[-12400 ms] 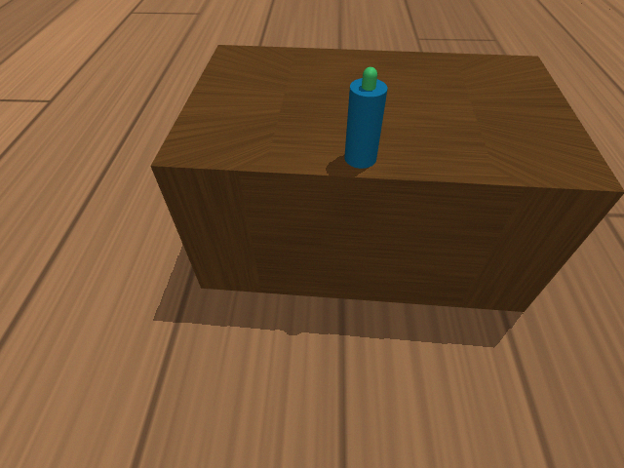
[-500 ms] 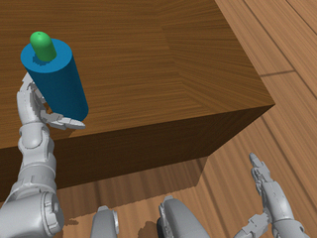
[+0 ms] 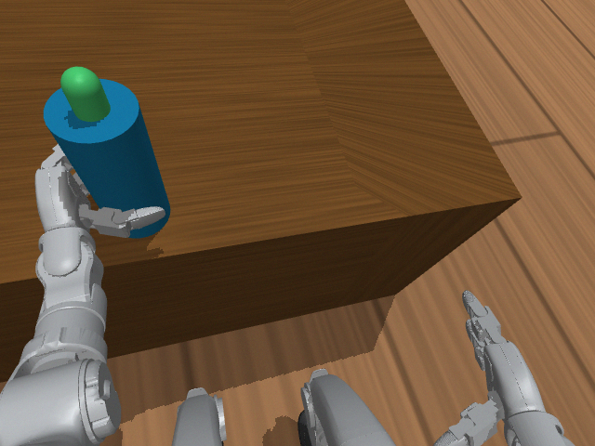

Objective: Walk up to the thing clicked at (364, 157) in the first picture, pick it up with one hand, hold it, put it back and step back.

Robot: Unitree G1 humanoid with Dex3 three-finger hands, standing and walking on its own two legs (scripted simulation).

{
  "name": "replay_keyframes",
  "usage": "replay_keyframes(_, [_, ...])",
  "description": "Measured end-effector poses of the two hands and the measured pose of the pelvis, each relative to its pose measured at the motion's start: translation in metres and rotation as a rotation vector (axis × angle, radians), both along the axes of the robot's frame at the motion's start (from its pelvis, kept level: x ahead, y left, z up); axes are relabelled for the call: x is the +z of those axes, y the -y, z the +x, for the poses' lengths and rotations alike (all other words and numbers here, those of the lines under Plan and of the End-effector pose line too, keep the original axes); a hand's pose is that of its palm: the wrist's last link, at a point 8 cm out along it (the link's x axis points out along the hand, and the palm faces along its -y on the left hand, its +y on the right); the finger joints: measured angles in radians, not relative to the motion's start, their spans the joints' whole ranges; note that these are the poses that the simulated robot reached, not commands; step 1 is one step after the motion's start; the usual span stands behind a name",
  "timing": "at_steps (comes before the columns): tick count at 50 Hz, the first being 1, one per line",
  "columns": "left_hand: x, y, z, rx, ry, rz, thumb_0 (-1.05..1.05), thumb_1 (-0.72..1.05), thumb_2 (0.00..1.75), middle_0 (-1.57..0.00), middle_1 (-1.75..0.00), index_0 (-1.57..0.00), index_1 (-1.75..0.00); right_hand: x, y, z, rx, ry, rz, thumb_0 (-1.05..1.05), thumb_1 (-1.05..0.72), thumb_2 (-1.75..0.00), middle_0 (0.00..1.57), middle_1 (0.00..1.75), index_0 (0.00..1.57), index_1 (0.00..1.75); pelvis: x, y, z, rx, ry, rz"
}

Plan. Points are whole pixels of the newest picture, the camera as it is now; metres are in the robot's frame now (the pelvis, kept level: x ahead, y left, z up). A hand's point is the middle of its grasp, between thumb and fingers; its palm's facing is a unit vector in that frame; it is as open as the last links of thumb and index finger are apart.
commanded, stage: settle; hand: left
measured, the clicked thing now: (115, 159) +0.48 +0.16 +0.07
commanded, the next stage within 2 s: lift in 0.92 s
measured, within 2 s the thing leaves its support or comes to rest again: leaves its support in 0.32 s
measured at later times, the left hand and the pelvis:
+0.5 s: hand (120, 179) +0.47 +0.16 +0.04, palm faces +0.11 -0.99 -0.03, open 11.8 cm; pelvis +0.01 +0.00 +0.02, yaw +0 degrees
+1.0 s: hand (110, 173) +0.46 +0.17 +0.06, palm faces +0.11 -0.99 -0.03, open 11.8 cm; pelvis +0.01 +0.00 +0.03, yaw +0 degrees
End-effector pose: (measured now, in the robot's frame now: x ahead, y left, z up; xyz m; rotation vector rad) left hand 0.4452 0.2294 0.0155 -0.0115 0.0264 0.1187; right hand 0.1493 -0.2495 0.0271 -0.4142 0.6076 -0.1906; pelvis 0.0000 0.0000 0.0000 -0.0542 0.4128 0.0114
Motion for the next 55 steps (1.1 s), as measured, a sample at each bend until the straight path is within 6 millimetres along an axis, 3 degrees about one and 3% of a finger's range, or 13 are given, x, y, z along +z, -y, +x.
replay_keyframes(6, [0.001,0.003,-0.001,-0.001,-0.010,0.005,-0.02,-0.45,0.77,-0.70,-0.80,-0.72,-0.79,0.001,0.003,0.002,-0.008,-0.013,-0.009,-0.01,0.50,-0.06,0.06,0.05,0.06,0.05,0.003,-0.001,0.002,0.003,0.005,-0.003])
replay_keyframes(22, [0.020,0.012,-0.004,-0.003,-0.068,0.035,-0.02,-0.61,0.98,-0.64,-1.01,-0.66,-1.01,0.004,0.010,0.011,-0.038,-0.026,0.019,-0.01,0.51,-0.06,0.06,0.05,0.06,0.05,0.018,0.002,0.011,-0.002,0.045,0.010])
replay_keyframes(31, [0.035,0.014,-0.003,-0.008,-0.056,0.031,-0.02,-0.61,1.00,-0.61,-1.04,-0.63,-1.05,0.013,0.012,0.016,-0.040,-0.006,0.023,-0.01,0.52,-0.06,0.06,0.05,0.06,0.05,0.026,0.003,0.013,0.000,0.068,0.016])
replay_keyframes(55, [0.056,0.008,-0.015,-0.003,-0.049,0.029,-0.02,-0.61,1.01,-0.60,-1.06,-0.62,-1.07,0.011,0.004,0.014,-0.058,-0.022,0.068,-0.01,0.52,-0.06,0.06,0.05,0.06,0.05,0.037,-0.002,0.013,0.000,0.102,0.017])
